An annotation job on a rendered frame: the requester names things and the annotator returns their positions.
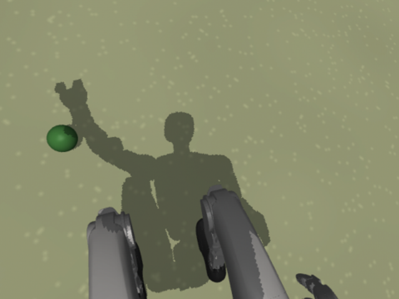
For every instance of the right robot foot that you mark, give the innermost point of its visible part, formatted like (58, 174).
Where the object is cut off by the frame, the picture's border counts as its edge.
(215, 275)

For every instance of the left robot foot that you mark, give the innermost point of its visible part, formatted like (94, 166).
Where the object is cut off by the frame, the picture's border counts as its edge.
(142, 294)

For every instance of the right robot hand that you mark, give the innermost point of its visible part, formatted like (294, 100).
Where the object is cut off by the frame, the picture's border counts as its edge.
(314, 285)

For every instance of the ball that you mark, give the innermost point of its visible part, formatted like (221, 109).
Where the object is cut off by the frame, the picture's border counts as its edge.
(62, 138)

